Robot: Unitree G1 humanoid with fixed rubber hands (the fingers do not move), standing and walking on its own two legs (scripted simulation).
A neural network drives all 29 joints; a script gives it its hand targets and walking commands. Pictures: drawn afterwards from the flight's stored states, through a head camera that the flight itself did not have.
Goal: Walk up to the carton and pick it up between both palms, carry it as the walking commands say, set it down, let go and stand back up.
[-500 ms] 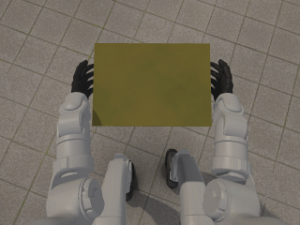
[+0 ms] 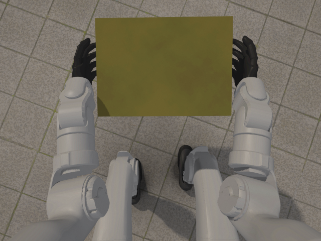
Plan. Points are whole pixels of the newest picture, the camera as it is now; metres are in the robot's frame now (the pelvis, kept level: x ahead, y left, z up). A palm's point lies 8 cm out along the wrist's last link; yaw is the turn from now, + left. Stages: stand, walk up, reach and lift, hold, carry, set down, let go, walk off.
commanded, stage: set down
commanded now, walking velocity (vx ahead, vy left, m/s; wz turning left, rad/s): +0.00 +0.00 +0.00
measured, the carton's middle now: (163, 77) +0.47 -0.01 -0.16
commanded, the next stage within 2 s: none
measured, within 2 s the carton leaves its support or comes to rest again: neither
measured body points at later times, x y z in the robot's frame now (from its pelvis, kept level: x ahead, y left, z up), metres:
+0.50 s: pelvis -0.01 +0.00 -0.06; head +0.32 +0.00 +0.25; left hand +0.50 +0.18 -0.18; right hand +0.49 -0.19 -0.17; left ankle +0.06 +0.12 -0.54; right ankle +0.12 -0.12 -0.54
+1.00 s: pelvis -0.01 +0.00 -0.12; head +0.35 +0.00 +0.15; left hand +0.52 +0.17 -0.27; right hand +0.51 -0.19 -0.26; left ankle +0.06 +0.12 -0.54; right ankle +0.12 -0.12 -0.54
